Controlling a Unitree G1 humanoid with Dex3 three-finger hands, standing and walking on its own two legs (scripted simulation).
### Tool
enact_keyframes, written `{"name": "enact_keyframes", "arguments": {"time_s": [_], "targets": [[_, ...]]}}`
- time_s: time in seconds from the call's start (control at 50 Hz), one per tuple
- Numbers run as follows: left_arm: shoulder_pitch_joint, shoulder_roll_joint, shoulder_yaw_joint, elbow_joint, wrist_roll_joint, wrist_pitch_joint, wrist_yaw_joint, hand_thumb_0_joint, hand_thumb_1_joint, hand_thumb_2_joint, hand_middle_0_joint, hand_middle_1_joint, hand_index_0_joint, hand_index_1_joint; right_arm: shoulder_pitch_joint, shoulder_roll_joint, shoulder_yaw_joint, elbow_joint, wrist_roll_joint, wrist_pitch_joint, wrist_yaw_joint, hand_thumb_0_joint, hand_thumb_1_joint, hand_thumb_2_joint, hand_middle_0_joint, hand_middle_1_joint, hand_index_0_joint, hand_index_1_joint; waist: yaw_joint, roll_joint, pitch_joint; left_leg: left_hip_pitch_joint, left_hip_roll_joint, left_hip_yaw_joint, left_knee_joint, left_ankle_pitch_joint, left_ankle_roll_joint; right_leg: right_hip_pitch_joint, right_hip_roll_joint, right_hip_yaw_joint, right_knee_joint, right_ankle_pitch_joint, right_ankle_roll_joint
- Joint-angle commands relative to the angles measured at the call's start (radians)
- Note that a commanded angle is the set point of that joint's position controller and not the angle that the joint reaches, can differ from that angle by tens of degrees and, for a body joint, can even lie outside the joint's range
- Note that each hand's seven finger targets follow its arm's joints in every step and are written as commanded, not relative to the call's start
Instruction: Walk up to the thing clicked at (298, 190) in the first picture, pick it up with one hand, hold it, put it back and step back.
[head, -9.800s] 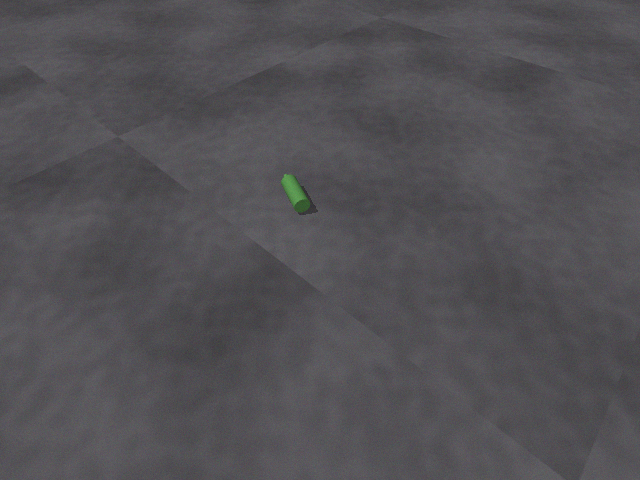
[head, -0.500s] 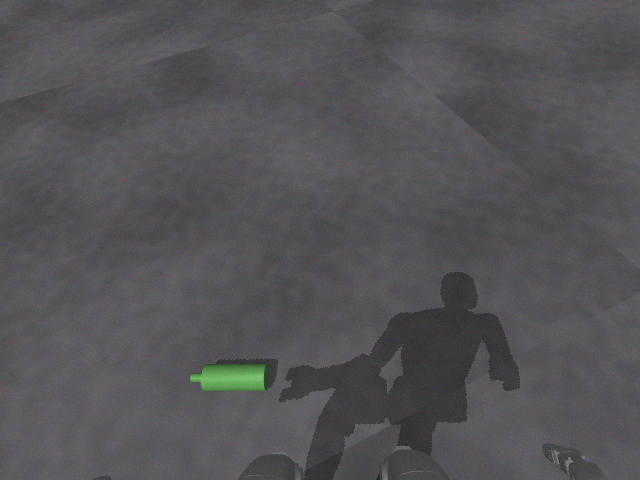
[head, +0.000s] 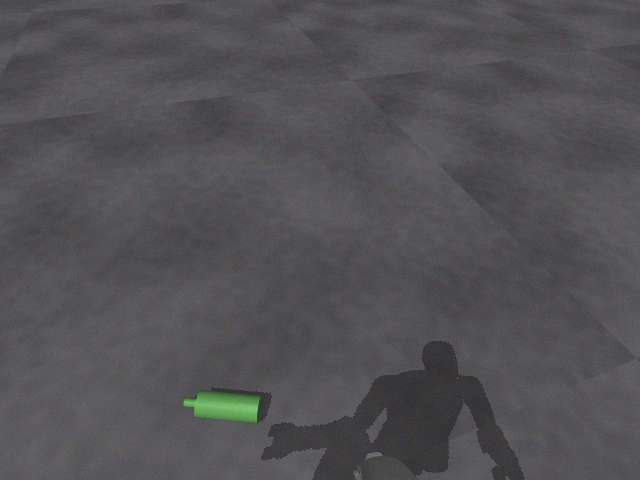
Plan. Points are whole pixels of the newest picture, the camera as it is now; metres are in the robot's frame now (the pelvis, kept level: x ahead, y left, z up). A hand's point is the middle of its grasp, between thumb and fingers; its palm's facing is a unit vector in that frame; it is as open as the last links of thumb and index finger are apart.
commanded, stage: walk up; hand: left
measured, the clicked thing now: (222, 405) +0.52 +0.27 -0.73
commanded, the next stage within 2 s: none
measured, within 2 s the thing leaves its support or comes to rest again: neither
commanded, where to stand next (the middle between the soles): +0.11 +0.01 m, yaw -7 degrees
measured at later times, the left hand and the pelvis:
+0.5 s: hand out of the picture +0.12 +0.35 -0.17, palm faces -0.07 -0.85 -0.52, open 7.4 cm; pelvis +0.03 +0.05 -0.05, yaw -3 degrees
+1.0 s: hand out of the picture +0.08 +0.27 -0.15, palm faces -0.21 -0.89 -0.40, open 7.4 cm; pelvis -0.03 -0.01 -0.02, yaw -11 degrees
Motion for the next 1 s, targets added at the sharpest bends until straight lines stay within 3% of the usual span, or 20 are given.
{"name": "enact_keyframes", "arguments": {"time_s": [0.0,0.1,0.12,0.16,0.18,0.2,0.28,0.38,0.46,0.5,0.52,0.54,0.6,0.66,0.82,0.86,0.9,0.92,0.94,0.98], "targets": [[-0.052,0.188,0.039,-0.093,-0.013,-0.039,-0.004,0.000,0.900,0.900,-0.200,-0.300,-0.200,-0.300,-0.200,-0.256,-0.068,-0.149,-0.001,-0.050,-0.012,0.000,-0.900,-0.900,0.200,0.300,0.200,0.300,0.046,0.257,0.181,-0.282,0.178,-0.114,-0.272,-0.183,0.138,0.091,-0.039,-0.038,-0.155,0.050,0.016],[0.094,0.160,0.024,-0.011,-0.022,-0.074,0.066,0.000,0.900,0.900,-0.200,-0.300,-0.200,-0.300,-0.147,-0.196,-0.059,-0.171,-0.008,0.020,-0.011,0.000,-0.900,-0.900,0.200,0.300,0.200,0.300,0.071,0.164,0.019,-0.227,0.090,0.032,0.221,0.321,0.122,0.425,0.003,-0.155,-0.495,0.250,0.009],[0.169,0.212,0.040,0.008,-0.015,-0.085,0.081,0.000,0.900,0.900,-0.200,-0.300,-0.200,-0.300,-0.068,-0.166,-0.051,-0.167,0.004,0.028,-0.008,0.000,-0.900,-0.900,0.200,0.300,0.200,0.300,0.093,0.011,-0.052,-0.223,0.047,0.039,0.429,0.246,0.093,0.513,0.005,-0.129,-0.573,0.304,0.022],[0.226,0.334,0.069,-0.028,0.003,-0.102,0.101,0.000,0.900,0.900,-0.200,-0.300,-0.200,-0.300,0.039,-0.121,-0.034,-0.200,0.011,0.038,-0.008,0.000,-0.900,-0.900,0.200,0.300,0.200,0.300,0.061,-0.164,-0.130,-0.471,-0.032,-0.041,0.678,-0.229,0.030,0.651,-0.366,0.440,-0.583,0.429,-0.109],[0.169,0.376,0.073,-0.048,-0.011,-0.094,0.110,0.000,0.900,0.900,-0.200,-0.300,-0.200,-0.300,0.016,-0.189,-0.057,-0.204,0.001,0.056,-0.019,0.000,-0.900,-0.900,0.200,0.300,0.200,0.300,0.063,-0.126,-0.118,-0.515,0.014,-0.098,0.760,-0.257,0.027,0.582,-0.456,0.594,-0.581,0.325,-0.260],[0.133,0.351,0.071,-0.059,-0.014,-0.092,0.112,0.000,0.900,0.900,-0.200,-0.300,-0.200,-0.300,-0.045,-0.228,-0.074,-0.194,0.000,0.060,-0.025,0.000,-0.900,-0.900,0.200,0.300,0.200,0.300,0.064,-0.065,-0.088,-0.535,0.053,-0.138,0.786,-0.249,0.018,0.528,-0.442,0.582,-0.586,0.252,-0.300],[0.069,0.284,0.041,-0.082,-0.006,-0.084,0.127,0.000,0.900,0.900,-0.200,-0.300,-0.200,-0.300,-0.083,-0.203,-0.083,-0.201,0.007,0.083,-0.015,0.000,-0.900,-0.900,0.200,0.300,0.200,0.300,0.034,-0.078,-0.025,-0.460,0.069,-0.133,0.779,-0.129,-0.004,0.271,-0.292,0.234,-0.516,0.320,-0.208],[-0.089,0.243,0.023,-0.161,0.011,-0.054,0.119,0.000,0.900,0.900,-0.200,-0.300,-0.200,-0.300,-0.123,-0.159,-0.068,-0.171,0.056,0.083,-0.041,0.000,-0.900,-0.900,0.200,0.300,0.200,0.300,0.029,-0.255,-0.041,-0.360,0.008,-0.034,0.557,-0.151,-0.029,0.188,-0.232,0.044,-0.391,0.791,-0.226],[-0.198,0.174,0.001,-0.213,-0.005,0.024,0.101,0.000,0.900,0.900,-0.200,-0.300,-0.200,-0.300,0.010,-0.202,-0.085,-0.094,0.037,0.043,-0.064,0.000,-0.900,-0.900,0.200,0.300,0.200,0.300,-0.065,-0.121,-0.084,-0.171,-0.040,0.029,0.151,0.241,-0.031,0.043,-0.070,0.021,-0.080,0.188,-0.105],[-0.109,0.125,-0.002,-0.204,-0.014,0.051,0.104,0.000,0.900,0.900,-0.200,-0.300,-0.200,-0.300,-0.104,-0.349,-0.103,-0.153,0.011,0.027,-0.072,0.000,-0.900,-0.900,0.200,0.300,0.200,0.300,0.007,0.188,-0.059,-0.282,0.350,-0.555,-0.044,0.339,0.114,-0.088,0.096,0.082,0.211,-0.355,-0.045],[-0.108,0.199,0.020,-0.188,-0.009,0.062,0.111,0.000,0.900,0.900,-0.200,-0.300,-0.200,-0.300,-0.170,-0.430,-0.122,-0.180,0.025,0.025,-0.070,0.000,-0.900,-0.900,0.200,0.300,0.200,0.300,-0.003,0.200,-0.049,-0.418,0.472,-0.719,-0.123,0.233,0.258,-0.013,0.082,0.159,0.337,-0.391,-0.038],[-0.122,0.236,0.035,-0.176,0.017,0.069,0.103,0.000,0.900,0.900,-0.200,-0.300,-0.200,-0.300,-0.245,-0.428,-0.122,-0.186,0.018,0.011,-0.086,0.000,-0.900,-0.900,0.200,0.300,0.200,0.300,0.026,0.155,-0.005,-0.452,0.491,-0.780,-0.142,0.051,0.296,-0.051,0.047,0.207,0.423,-0.323,-0.032],[-0.012,0.255,0.068,-0.130,0.024,0.089,0.052,0.000,0.900,0.900,-0.200,-0.300,-0.200,-0.300,-0.225,-0.345,-0.109,-0.143,0.018,-0.027,-0.132,0.000,-0.900,-0.900,0.200,0.300,0.200,0.300,0.102,0.083,-0.017,-0.261,0.293,-0.431,-0.006,0.007,0.141,-0.151,0.053,0.230,0.486,-0.126,-0.025],[-0.004,0.259,0.080,-0.153,0.046,0.082,-0.001,0.000,0.900,0.900,-0.200,-0.300,-0.200,-0.300,-0.066,-0.337,-0.123,-0.079,0.027,-0.064,-0.134,0.000,-0.900,-0.900,0.200,0.300,0.200,0.300,0.068,0.178,-0.159,0.023,0.265,-0.461,-0.054,-0.274,0.090,-0.181,0.032,0.182,0.365,-0.092,-0.007],[-0.076,0.247,0.071,-0.110,0.013,0.005,-0.035,0.000,0.900,0.900,-0.200,-0.300,-0.200,-0.300,-0.076,-0.351,-0.098,-0.137,-0.010,-0.053,-0.044,0.000,-0.900,-0.900,0.200,0.300,0.200,0.300,-0.009,0.371,0.110,-0.326,0.251,-0.311,-0.219,-0.454,0.182,0.099,-0.010,-0.062,-0.121,-0.330,0.010],[0.010,0.235,0.073,-0.080,0.011,-0.002,-0.042,0.000,0.900,0.900,-0.200,-0.300,-0.200,-0.300,-0.132,-0.365,-0.098,-0.154,-0.012,-0.035,-0.036,0.000,-0.900,-0.900,0.200,0.300,0.200,0.300,0.035,0.390,0.098,-0.447,0.214,-0.256,-0.198,-0.426,0.165,0.291,-0.009,-0.110,-0.274,-0.360,-0.018],[0.260,0.207,0.085,0.006,0.005,-0.008,-0.029,0.000,0.900,0.900,-0.200,-0.300,-0.200,-0.300,-0.230,-0.323,-0.089,-0.177,-0.021,-0.014,-0.040,0.000,-0.900,-0.900,0.200,0.300,0.200,0.300,0.179,0.281,0.044,-0.600,0.103,-0.128,0.020,-0.390,0.093,0.607,0.025,-0.187,-0.503,-0.141,-0.029],[0.380,0.261,0.108,0.044,0.016,-0.012,-0.013,0.000,0.900,0.900,-0.200,-0.300,-0.200,-0.300,-0.219,-0.232,-0.064,-0.190,-0.017,-0.008,-0.047,0.000,-0.900,-0.900,0.200,0.300,0.200,0.300,0.241,0.036,0.024,-0.756,0.007,-0.045,0.304,-0.408,0.031,0.762,-0.003,-0.122,-0.582,-0.147,-0.029],[0.379,0.338,0.126,0.012,0.031,-0.012,0.001,0.000,0.900,0.900,-0.200,-0.300,-0.200,-0.300,-0.186,-0.144,-0.033,-0.207,0.012,-0.011,-0.055,0.000,-0.900,-0.900,0.200,0.300,0.200,0.300,0.250,-0.260,0.033,-0.915,-0.129,-0.083,0.685,-0.356,0.004,0.683,-0.218,0.318,-0.679,-0.471,-0.048],[0.039,0.374,0.114,-0.124,0.034,-0.014,0.008,0.000,0.900,0.900,-0.200,-0.300,-0.200,-0.300,-0.157,-0.291,-0.073,-0.196,0.040,-0.013,-0.063,0.000,-0.900,-0.900,0.200,0.300,0.200,0.300,0.123,-0.094,0.163,-0.864,0.007,-0.177,0.696,-0.102,-0.004,0.367,-0.449,0.599,-0.915,-0.887,-0.143]]}}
